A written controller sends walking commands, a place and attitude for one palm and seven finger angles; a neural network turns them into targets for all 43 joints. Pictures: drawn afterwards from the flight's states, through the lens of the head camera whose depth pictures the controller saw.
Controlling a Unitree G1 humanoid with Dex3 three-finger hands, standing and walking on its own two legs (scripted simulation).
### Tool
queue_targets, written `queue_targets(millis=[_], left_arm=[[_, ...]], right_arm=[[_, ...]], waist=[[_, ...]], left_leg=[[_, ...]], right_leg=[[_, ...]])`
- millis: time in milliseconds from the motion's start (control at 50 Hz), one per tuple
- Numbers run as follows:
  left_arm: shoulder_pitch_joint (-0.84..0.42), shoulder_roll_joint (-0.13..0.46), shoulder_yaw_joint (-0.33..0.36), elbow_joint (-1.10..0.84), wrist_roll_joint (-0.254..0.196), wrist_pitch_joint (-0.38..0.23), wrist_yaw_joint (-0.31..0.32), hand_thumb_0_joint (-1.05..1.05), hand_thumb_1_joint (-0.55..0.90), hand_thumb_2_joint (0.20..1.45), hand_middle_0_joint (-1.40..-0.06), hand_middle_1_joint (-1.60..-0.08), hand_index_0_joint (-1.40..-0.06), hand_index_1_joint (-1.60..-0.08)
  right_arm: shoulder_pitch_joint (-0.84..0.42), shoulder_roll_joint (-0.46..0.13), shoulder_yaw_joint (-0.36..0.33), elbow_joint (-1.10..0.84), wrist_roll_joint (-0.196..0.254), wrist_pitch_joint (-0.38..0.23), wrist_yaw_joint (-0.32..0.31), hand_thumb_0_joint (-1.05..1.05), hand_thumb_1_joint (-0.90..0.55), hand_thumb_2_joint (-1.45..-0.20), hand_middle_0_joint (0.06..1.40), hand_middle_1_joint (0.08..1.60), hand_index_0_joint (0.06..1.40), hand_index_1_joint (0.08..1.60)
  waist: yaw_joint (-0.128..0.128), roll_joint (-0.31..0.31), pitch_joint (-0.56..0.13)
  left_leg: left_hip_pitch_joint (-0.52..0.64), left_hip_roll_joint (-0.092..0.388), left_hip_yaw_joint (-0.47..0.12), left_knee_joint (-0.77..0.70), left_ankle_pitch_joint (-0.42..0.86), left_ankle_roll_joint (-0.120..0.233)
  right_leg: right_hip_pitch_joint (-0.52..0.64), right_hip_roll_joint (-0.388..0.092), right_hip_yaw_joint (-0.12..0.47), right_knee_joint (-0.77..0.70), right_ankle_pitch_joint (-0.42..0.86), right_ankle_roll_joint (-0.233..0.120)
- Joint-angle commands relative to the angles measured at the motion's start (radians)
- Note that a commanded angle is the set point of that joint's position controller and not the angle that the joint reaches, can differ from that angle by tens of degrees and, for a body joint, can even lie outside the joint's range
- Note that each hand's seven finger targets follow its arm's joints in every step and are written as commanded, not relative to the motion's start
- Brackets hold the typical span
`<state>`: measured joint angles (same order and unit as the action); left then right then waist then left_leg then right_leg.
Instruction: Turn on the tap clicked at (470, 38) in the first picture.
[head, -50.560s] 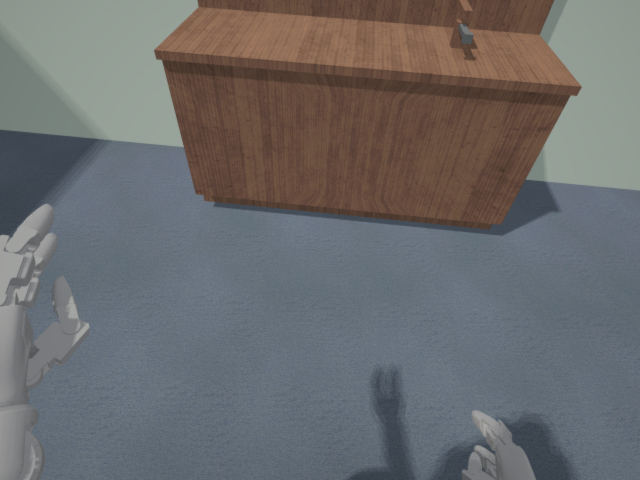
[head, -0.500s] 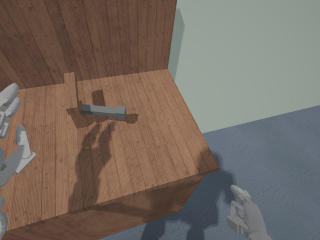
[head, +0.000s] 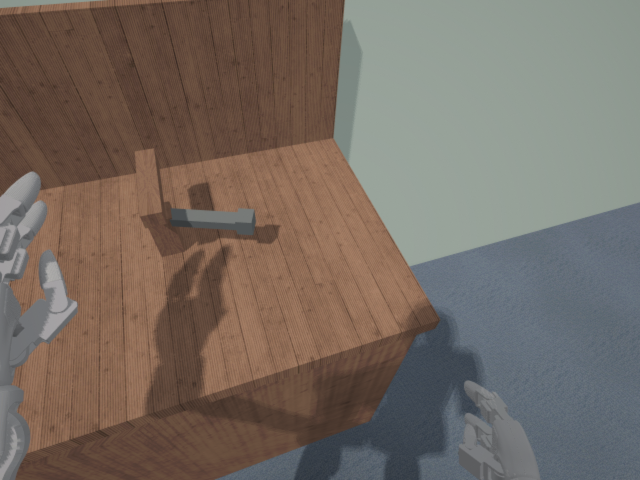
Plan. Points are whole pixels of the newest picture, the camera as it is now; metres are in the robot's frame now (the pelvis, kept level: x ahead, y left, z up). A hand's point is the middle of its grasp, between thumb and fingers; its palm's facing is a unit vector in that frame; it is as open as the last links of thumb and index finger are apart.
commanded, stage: come to a stop and stand still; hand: left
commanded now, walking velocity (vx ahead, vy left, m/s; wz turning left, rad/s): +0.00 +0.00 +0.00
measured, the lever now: (245, 221) +0.46 +0.15 +0.03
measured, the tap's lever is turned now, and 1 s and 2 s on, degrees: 68 68 68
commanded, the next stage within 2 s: look again from close up in 0.34 s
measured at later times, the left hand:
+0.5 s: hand (48, 340) +0.20 +0.25 +0.16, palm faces +0.40 -0.84 -0.37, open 7.4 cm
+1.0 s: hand (59, 316) +0.22 +0.25 +0.16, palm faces +0.39 -0.84 -0.37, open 7.4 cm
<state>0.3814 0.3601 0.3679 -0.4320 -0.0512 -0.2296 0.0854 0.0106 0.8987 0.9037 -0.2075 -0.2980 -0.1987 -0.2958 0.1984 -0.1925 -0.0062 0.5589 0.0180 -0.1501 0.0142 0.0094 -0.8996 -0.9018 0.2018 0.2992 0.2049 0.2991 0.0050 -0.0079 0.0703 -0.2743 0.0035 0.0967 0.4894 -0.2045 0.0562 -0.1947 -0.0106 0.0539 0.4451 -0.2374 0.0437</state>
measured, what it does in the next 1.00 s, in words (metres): stands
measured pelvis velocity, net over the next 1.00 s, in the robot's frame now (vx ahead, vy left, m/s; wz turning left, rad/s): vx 0.01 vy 0.00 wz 0.03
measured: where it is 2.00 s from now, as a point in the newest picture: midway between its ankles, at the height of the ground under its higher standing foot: outside the picture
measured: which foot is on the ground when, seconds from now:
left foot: down 0.00-1.00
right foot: down 0.00-1.00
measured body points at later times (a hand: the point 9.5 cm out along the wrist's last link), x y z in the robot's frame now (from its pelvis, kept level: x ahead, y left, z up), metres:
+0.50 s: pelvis -0.02 +0.00 +0.00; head +0.00 +0.02 +0.45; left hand +0.17 +0.29 +0.18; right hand +0.17 -0.21 -0.06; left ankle +0.04 +0.08 -0.74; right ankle +0.00 -0.15 -0.74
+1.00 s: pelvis +0.01 +0.00 +0.00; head +0.03 +0.02 +0.45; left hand +0.19 +0.29 +0.18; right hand +0.20 -0.22 -0.06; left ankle +0.04 +0.08 -0.74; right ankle +0.00 -0.15 -0.74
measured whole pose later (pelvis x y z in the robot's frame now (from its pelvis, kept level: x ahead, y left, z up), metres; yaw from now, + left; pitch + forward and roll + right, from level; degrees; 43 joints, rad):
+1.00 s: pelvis +0.01 +0.00 +0.00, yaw +2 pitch -1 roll -2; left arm 0.43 0.37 0.36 -0.48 -0.04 -0.22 0.10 0.01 0.89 0.90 -0.22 -0.30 -0.21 -0.30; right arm 0.19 -0.19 0.01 0.57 0.02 -0.13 -0.04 0.01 -0.90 -0.90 0.20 0.30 0.20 0.30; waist 0.02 -0.02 0.06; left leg -0.26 0.00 0.07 0.45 -0.19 0.05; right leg -0.15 -0.01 0.02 0.37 -0.21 0.04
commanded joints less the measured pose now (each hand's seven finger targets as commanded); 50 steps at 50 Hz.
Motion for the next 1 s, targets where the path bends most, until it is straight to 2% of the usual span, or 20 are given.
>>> queue_targets(millis=[0, 20, 40, 120, 160, 240, 320, 340, 400, 420, 440, 520, 540, 600, 620, 640, 820, 840, 860, 980], left_arm=[[0.025, 0.221, 0.156, -0.203, -0.011, -0.067, 0.023, 0.000, 0.900, 0.900, -0.200, -0.300, -0.200, -0.300], [-0.007, 0.282, 0.217, -0.225, -0.013, -0.070, 0.033, 0.000, 0.900, 0.900, -0.200, -0.300, -0.200, -0.300], [-0.036, 0.238, 0.184, -0.204, -0.015, -0.078, 0.028, 0.000, 0.900, 0.900, -0.200, -0.300, -0.200, -0.300], [-0.161, 0.225, 0.149, -0.244, 0.003, -0.103, 0.025, 0.000, 0.900, 0.900, -0.200, -0.300, -0.200, -0.300], [-0.168, 0.182, 0.102, -0.233, 0.011, -0.109, 0.023, 0.000, 0.900, 0.900, -0.200, -0.300, -0.200, -0.300], [-0.134, 0.116, 0.026, -0.226, 0.027, -0.101, 0.023, 0.000, 0.900, 0.900, -0.200, -0.300, -0.200, -0.300], [-0.093, 0.156, 0.076, -0.183, 0.032, -0.086, 0.030, 0.000, 0.900, 0.900, -0.200, -0.300, -0.200, -0.300], [-0.096, 0.137, 0.059, -0.165, 0.029, -0.088, 0.024, 0.000, 0.900, 0.900, -0.200, -0.300, -0.200, -0.300], [-0.100, 0.167, 0.096, -0.175, 0.024, -0.090, 0.021, 0.000, 0.900, 0.900, -0.200, -0.300, -0.200, -0.300], [-0.106, 0.194, 0.122, -0.195, 0.025, -0.088, 0.024, 0.000, 0.900, 0.900, -0.200, -0.300, -0.200, -0.300], [-0.092, 0.170, 0.103, -0.172, 0.019, -0.087, 0.020, 0.000, 0.900, 0.900, -0.200, -0.300, -0.200, -0.300], [-0.059, 0.194, 0.126, -0.240, 0.015, -0.084, 0.021, 0.000, 0.900, 0.900, -0.200, -0.300, -0.200, -0.300], [-0.046, 0.165, 0.100, -0.225, 0.011, -0.082, 0.016, 0.000, 0.900, 0.900, -0.200, -0.300, -0.200, -0.300], [-0.033, 0.168, 0.100, -0.261, 0.011, -0.078, 0.018, 0.000, 0.900, 0.900, -0.200, -0.300, -0.200, -0.300], [-0.025, 0.181, 0.113, -0.262, 0.012, -0.071, 0.023, 0.000, 0.900, 0.900, -0.200, -0.300, -0.200, -0.300], [-0.019, 0.151, 0.086, -0.236, 0.010, -0.069, 0.020, 0.000, 0.900, 0.900, -0.200, -0.300, -0.200, -0.300], [-0.007, 0.190, 0.123, -0.254, 0.008, -0.051, 0.032, 0.000, 0.900, 0.900, -0.200, -0.300, -0.200, -0.300], [-0.014, 0.155, 0.087, -0.252, 0.004, -0.053, 0.026, 0.000, 0.900, 0.900, -0.200, -0.300, -0.200, -0.300], [-0.017, 0.174, 0.101, -0.275, 0.005, -0.053, 0.028, 0.000, 0.900, 0.900, -0.200, -0.300, -0.200, -0.300], [0.018, 0.168, 0.102, -0.246, 0.000, -0.041, 0.032, 0.000, 0.900, 0.900, -0.200, -0.300, -0.200, -0.300]], right_arm=[[-0.083, -0.130, -0.046, -0.162, 0.005, -0.055, -0.032, 0.000, -0.900, -0.900, 0.200, 0.300, 0.200, 0.300], [-0.100, -0.131, -0.042, -0.158, 0.006, -0.050, -0.043, 0.000, -0.900, -0.900, 0.200, 0.300, 0.200, 0.300], [-0.091, -0.129, -0.040, -0.156, 0.002, -0.049, -0.049, 0.000, -0.900, -0.900, 0.200, 0.300, 0.200, 0.300], [-0.097, -0.124, -0.032, -0.148, 0.002, -0.072, -0.061, 0.000, -0.900, -0.900, 0.200, 0.300, 0.200, 0.300], [-0.075, -0.126, -0.033, -0.143, 0.002, -0.090, -0.057, 0.000, -0.900, -0.900, 0.200, 0.300, 0.200, 0.300], [-0.065, -0.135, -0.035, -0.125, -0.003, -0.109, -0.041, 0.000, -0.900, -0.900, 0.200, 0.300, 0.200, 0.300], [-0.071, -0.135, -0.036, -0.116, -0.002, -0.100, -0.036, 0.000, -0.900, -0.900, 0.200, 0.300, 0.200, 0.300], [-0.065, -0.137, -0.034, -0.115, -0.009, -0.093, -0.036, 0.000, -0.900, -0.900, 0.200, 0.300, 0.200, 0.300], [-0.068, -0.132, -0.035, -0.126, -0.007, -0.084, -0.040, 0.000, -0.900, -0.900, 0.200, 0.300, 0.200, 0.300], [-0.085, -0.130, -0.031, -0.125, -0.005, -0.080, -0.043, 0.000, -0.900, -0.900, 0.200, 0.300, 0.200, 0.300], [-0.076, -0.129, -0.028, -0.127, -0.010, -0.074, -0.044, 0.000, -0.900, -0.900, 0.200, 0.300, 0.200, 0.300], [-0.091, -0.121, -0.027, -0.143, -0.003, -0.075, -0.045, 0.000, -0.900, -0.900, 0.200, 0.300, 0.200, 0.300], [-0.077, -0.127, -0.028, -0.139, -0.008, -0.072, -0.045, 0.000, -0.900, -0.900, 0.200, 0.300, 0.200, 0.300], [-0.073, -0.130, -0.035, -0.143, -0.005, -0.073, -0.044, 0.000, -0.900, -0.900, 0.200, 0.300, 0.200, 0.300], [-0.088, -0.127, -0.031, -0.140, -0.002, -0.072, -0.046, 0.000, -0.900, -0.900, 0.200, 0.300, 0.200, 0.300], [-0.074, -0.133, -0.031, -0.131, -0.008, -0.067, -0.046, 0.000, -0.900, -0.900, 0.200, 0.300, 0.200, 0.300], [-0.090, -0.127, -0.036, -0.133, 0.003, -0.044, -0.056, 0.000, -0.900, -0.900, 0.200, 0.300, 0.200, 0.300], [-0.078, -0.134, -0.035, -0.130, -0.004, -0.040, -0.055, 0.000, -0.900, -0.900, 0.200, 0.300, 0.200, 0.300], [-0.081, -0.132, -0.039, -0.141, 0.000, -0.041, -0.056, 0.000, -0.900, -0.900, 0.200, 0.300, 0.200, 0.300], [-0.078, -0.129, -0.036, -0.143, 0.001, -0.027, -0.058, 0.000, -0.900, -0.900, 0.200, 0.300, 0.200, 0.300]], waist=[[0.022, -0.079, -0.131], [0.022, -0.049, -0.113], [0.012, -0.028, -0.104], [0.013, 0.168, -0.095], [0.017, 0.165, -0.120], [0.017, 0.119, -0.132], [0.017, 0.042, -0.094], [0.012, 0.028, -0.088], [0.012, 0.035, -0.094], [0.013, 0.067, -0.099], [0.012, 0.068, -0.100], [0.017, 0.083, -0.157], [0.015, 0.061, -0.159], [0.014, 0.067, -0.179], [0.016, 0.079, -0.176], [0.013, 0.073, -0.173], [0.015, 0.055, -0.184], [0.012, 0.060, -0.181], [0.014, 0.072, -0.184], [0.014, 0.067, -0.177]], left_leg=[[0.024, 0.088, -0.142, -0.120, -0.062, -0.027], [0.021, 0.086, -0.143, -0.131, -0.097, -0.027], [0.015, 0.083, -0.148, -0.142, -0.141, -0.025], [-0.017, 0.111, -0.177, -0.216, -0.294, -0.011], [-0.038, 0.115, -0.183, -0.223, -0.321, -0.005], [0.007, 0.103, -0.174, -0.200, -0.284, -0.013], [0.028, 0.081, -0.158, -0.171, -0.222, -0.034], [0.020, 0.078, -0.163, -0.175, -0.224, -0.035], [0.036, 0.078, -0.160, -0.170, -0.194, -0.036], [0.042, 0.078, -0.160, -0.179, -0.181, -0.040], [0.029, 0.078, -0.157, -0.185, -0.185, -0.035], [0.069, 0.080, -0.149, -0.165, -0.115, -0.032], [0.060, 0.077, -0.145, -0.163, -0.101, -0.031], [0.099, 0.079, -0.137, -0.137, -0.031, -0.033], [0.106, 0.077, -0.132, -0.136, -0.011, -0.035], [0.094, 0.073, -0.134, -0.140, -0.006, -0.035], [0.141, 0.083, -0.128, -0.111, 0.121, -0.035], [0.128, 0.079, -0.126, -0.117, 0.128, -0.035], [0.138, 0.083, -0.132, -0.114, 0.147, -0.036], [0.128, 0.090, -0.128, -0.119, 0.124, -0.035]], right_leg=[[0.003, -0.045, 0.018, -0.085, 0.044, -0.051], [-0.014, -0.042, 0.012, -0.093, 0.014, -0.051], [-0.028, -0.039, 0.010, -0.098, -0.022, -0.055], [0.003, -0.019, -0.005, -0.049, -0.058, -0.054], [0.050, -0.018, -0.014, -0.027, -0.041, -0.055], [0.020, -0.015, -0.006, -0.060, -0.031, -0.055], [-0.036, -0.019, 0.019, -0.126, -0.042, -0.059], [-0.042, -0.017, 0.014, -0.136, -0.054, -0.059], [-0.039, -0.019, 0.022, -0.140, -0.041, -0.061], [-0.032, -0.016, 0.012, -0.137, -0.026, -0.059], [-0.019, -0.012, 0.001, -0.136, -0.018, -0.055], [0.026, -0.019, -0.006, -0.119, 0.049, -0.055], [0.034, -0.015, -0.012, -0.120, 0.062, -0.052], [0.031, -0.025, 0.001, -0.113, 0.109, -0.055], [0.027, -0.025, -0.004, -0.113, 0.121, -0.053], [0.032, -0.020, -0.011, -0.114, 0.124, -0.053], [0.034, -0.036, -0.010, -0.102, 0.206, -0.053], [0.039, -0.030, -0.017, -0.103, 0.208, -0.052], [0.043, -0.034, -0.007, -0.098, 0.223, -0.054], [0.048, -0.039, -0.009, -0.107, 0.209, -0.052]])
